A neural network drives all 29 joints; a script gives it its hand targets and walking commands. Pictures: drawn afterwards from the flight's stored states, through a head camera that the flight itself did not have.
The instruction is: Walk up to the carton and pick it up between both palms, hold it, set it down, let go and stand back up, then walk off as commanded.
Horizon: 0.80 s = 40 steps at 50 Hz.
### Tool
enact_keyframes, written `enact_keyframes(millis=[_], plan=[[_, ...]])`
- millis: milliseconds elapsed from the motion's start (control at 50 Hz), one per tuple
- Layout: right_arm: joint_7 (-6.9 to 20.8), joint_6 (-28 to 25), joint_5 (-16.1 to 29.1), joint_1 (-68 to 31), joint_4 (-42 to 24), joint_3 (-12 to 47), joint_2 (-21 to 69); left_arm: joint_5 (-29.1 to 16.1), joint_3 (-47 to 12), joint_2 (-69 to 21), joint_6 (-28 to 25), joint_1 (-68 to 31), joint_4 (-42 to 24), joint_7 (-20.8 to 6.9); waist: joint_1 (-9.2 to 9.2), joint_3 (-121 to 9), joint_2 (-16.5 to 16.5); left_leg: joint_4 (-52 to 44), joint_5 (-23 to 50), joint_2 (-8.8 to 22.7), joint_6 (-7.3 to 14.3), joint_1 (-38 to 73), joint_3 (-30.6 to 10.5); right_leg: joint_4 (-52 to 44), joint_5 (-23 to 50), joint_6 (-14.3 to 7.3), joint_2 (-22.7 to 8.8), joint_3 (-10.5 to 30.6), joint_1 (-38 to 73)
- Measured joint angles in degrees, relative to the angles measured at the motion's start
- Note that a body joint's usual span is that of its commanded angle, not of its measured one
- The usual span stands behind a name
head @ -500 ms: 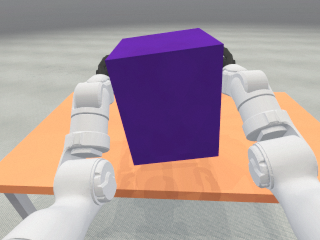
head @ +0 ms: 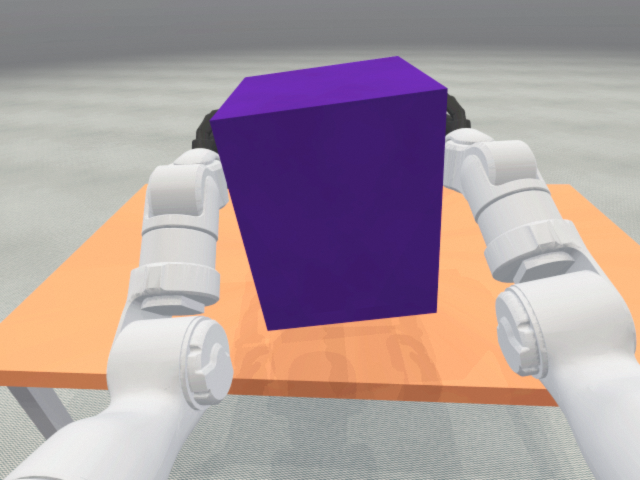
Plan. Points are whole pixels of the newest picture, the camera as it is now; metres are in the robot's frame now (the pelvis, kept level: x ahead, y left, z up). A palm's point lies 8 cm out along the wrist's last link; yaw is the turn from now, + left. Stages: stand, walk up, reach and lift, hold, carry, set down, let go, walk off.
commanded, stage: hold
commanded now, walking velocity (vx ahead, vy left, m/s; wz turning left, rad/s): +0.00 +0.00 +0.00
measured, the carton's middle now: (335, 188) +0.37 -0.02 +0.27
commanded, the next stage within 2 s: set down in 0.04 s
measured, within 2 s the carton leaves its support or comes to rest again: neither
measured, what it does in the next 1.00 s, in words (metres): stands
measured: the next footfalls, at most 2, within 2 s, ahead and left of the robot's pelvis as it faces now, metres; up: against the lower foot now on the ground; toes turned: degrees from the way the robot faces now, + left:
none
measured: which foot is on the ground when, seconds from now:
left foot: down 0.00-1.00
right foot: down 0.00-1.00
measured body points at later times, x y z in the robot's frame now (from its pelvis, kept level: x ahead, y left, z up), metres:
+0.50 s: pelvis +0.01 -0.01 +0.00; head -0.07 +0.02 +0.45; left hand +0.42 +0.14 +0.29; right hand +0.41 -0.16 +0.30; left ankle +0.03 +0.12 -0.74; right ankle +0.03 -0.16 -0.74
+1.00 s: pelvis +0.02 +0.00 +0.00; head -0.05 +0.03 +0.45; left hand +0.43 +0.13 +0.26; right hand +0.41 -0.16 +0.24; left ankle +0.03 +0.12 -0.74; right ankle +0.03 -0.16 -0.74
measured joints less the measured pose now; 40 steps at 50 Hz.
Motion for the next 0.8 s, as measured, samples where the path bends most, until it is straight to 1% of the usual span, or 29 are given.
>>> enact_keyframes(millis=[200,240,280,320,380,440,560,600,680,760,800], plan=[[-0.3,-0.3,0.0,0.6,-1.4,0.0,0.0,-0.1,0.0,0.0,-1.0,0.0,0.0,-0.1,-0.43,0.0,-0.2,0.0,0.0,0.0,0.0,0.0,0.0,0.0,0.0,0.0,0.0,0.0,0.0],[-0.3,-1.7,0.0,0.6,-1.2,-0.5,0.1,0.1,0.0,0.0,-2.3,0.0,0.0,-0.1,-0.63,0.0,-0.3,0.0,0.0,0.0,0.0,0.0,0.0,-0.1,0.0,0.0,0.0,0.0,0.0],[-0.3,-4.0,-0.3,0.1,0.1,-2.3,0.8,0.9,0.7,0.0,-4.4,-0.4,0.8,-0.7,-0.88,0.0,-0.5,-0.2,0.0,0.0,0.0,0.0,0.0,-0.1,0.0,0.0,0.0,0.0,0.0],[-0.3,-6.4,-1.3,-0.4,1.9,-5.0,2.0,2.5,2.1,0.0,-6.4,-1.2,2.4,-1.8,-1.21,0.0,-0.9,-0.5,0.1,0.0,0.0,0.1,0.0,-0.3,0.0,-0.1,0.0,0.0,0.0],[0.0,-9.2,-2.8,-0.4,3.1,-7.0,3.2,4.7,3.7,0.0,-9.0,-1.6,3.6,-3.3,-1.61,0.2,-1.8,-1.4,0.4,0.0,0.0,0.4,0.0,-0.5,0.0,-0.2,0.0,0.0,0.0],[0.3,-11.6,-4.0,-0.4,3.9,-8.2,4.2,6.6,4.8,0.0,-10.8,-1.6,3.8,-4.6,-1.81,1.3,-2.8,-2.3,0.8,0.0,0.0,0.8,0.0,-0.7,0.0,-0.3,0.0,0.0,0.0],[0.5,-15.6,-4.3,2.2,3.9,-8.5,5.5,7.4,5.0,0.0,-12.8,-1.0,3.8,-5.1,-2.04,4.2,-4.7,-3.3,1.1,0.0,-0.1,1.0,0.0,-1.3,0.0,-0.4,0.0,0.0,0.0],[0.5,-16.7,-4.3,4.3,2.6,-8.2,6.0,7.0,4.4,0.0,-13.5,-0.2,3.8,-5.0,-2.12,4.4,-4.8,-3.4,0.9,0.0,-0.2,0.8,0.0,-1.8,0.0,-0.4,0.0,0.0,0.1],[-0.1,-17.4,-4.3,10.6,-3.2,-5.4,6.0,4.4,0.7,0.1,-15.0,2.6,2.8,-4.1,-2.23,4.5,-4.7,-3.3,0.3,0.0,-0.2,0.9,0.0,-2.7,0.0,-0.4,0.0,0.0,0.6],[-0.9,-17.7,-4.3,14.7,-7.3,-3.3,6.0,2.5,-1.3,0.1,-15.0,4.3,1.1,-3.4,-2.67,4.5,-4.5,-2.8,-0.2,0.1,-0.2,0.7,0.0,-3.1,-0.1,-0.3,0.0,0.0,0.8],[-1.4,-17.7,-4.3,16.4,-9.8,-2.4,6.0,1.8,-2.1,0.1,-14.6,5.1,-0.8,-3.4,-2.75,4.6,-4.4,-2.5,-0.2,0.1,-0.2,0.6,0.0,-3.1,-0.1,-0.2,0.0,0.0,0.8]])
